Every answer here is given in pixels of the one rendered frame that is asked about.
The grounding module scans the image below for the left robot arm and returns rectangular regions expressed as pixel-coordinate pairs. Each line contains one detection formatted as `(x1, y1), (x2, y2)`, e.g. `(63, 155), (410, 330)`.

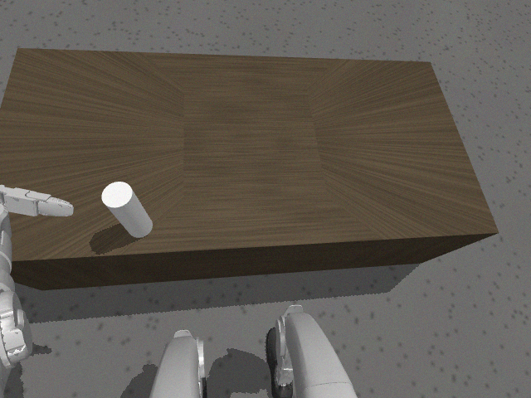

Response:
(0, 195), (32, 398)

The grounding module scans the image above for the right robot foot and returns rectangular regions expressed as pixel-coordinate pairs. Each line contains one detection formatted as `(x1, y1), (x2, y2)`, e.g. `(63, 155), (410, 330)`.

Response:
(266, 327), (293, 398)

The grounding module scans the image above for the can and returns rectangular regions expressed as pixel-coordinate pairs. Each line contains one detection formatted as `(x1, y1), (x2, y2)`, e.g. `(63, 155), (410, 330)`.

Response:
(101, 182), (153, 238)

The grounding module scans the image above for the left robot hand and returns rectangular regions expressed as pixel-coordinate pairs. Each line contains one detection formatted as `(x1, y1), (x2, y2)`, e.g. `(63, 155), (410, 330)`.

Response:
(0, 185), (74, 216)

